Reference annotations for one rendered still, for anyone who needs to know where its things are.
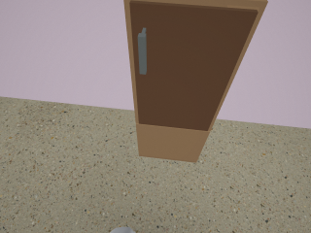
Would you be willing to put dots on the handle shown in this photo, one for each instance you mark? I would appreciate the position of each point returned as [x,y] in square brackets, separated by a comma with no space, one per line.
[142,51]

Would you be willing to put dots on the cupboard door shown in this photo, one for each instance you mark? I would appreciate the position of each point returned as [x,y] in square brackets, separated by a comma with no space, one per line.
[192,51]

